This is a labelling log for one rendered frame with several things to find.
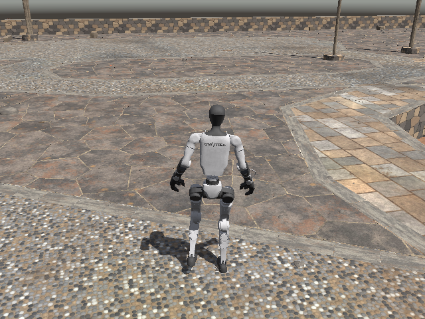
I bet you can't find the robot right upper arm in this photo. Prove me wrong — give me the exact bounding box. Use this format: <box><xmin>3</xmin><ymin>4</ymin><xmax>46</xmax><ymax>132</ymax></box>
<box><xmin>229</xmin><ymin>134</ymin><xmax>247</xmax><ymax>171</ymax></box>

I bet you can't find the robot right forearm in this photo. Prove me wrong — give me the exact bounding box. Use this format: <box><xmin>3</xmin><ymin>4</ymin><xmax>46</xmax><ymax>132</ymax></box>
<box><xmin>241</xmin><ymin>161</ymin><xmax>253</xmax><ymax>185</ymax></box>

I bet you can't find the robot left forearm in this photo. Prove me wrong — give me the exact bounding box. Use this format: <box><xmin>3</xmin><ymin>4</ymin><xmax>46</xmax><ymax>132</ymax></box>
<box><xmin>173</xmin><ymin>158</ymin><xmax>186</xmax><ymax>181</ymax></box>

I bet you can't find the robot left foot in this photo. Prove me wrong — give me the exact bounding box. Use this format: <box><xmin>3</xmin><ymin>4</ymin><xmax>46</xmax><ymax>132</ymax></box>
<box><xmin>187</xmin><ymin>254</ymin><xmax>197</xmax><ymax>266</ymax></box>

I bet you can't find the right robot hand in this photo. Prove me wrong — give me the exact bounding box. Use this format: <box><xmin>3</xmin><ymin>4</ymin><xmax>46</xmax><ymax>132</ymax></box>
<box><xmin>240</xmin><ymin>182</ymin><xmax>255</xmax><ymax>195</ymax></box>

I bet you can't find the humanoid robot torso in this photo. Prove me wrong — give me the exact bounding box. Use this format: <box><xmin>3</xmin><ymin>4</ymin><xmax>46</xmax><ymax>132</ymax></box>
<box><xmin>199</xmin><ymin>130</ymin><xmax>230</xmax><ymax>199</ymax></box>

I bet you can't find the robot left upper arm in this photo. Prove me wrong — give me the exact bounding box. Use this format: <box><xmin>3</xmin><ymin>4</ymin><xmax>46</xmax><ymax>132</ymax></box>
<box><xmin>180</xmin><ymin>133</ymin><xmax>202</xmax><ymax>169</ymax></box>

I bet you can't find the left robot hand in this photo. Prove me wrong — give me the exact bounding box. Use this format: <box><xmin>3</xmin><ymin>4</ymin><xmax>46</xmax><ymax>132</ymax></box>
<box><xmin>170</xmin><ymin>176</ymin><xmax>185</xmax><ymax>192</ymax></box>

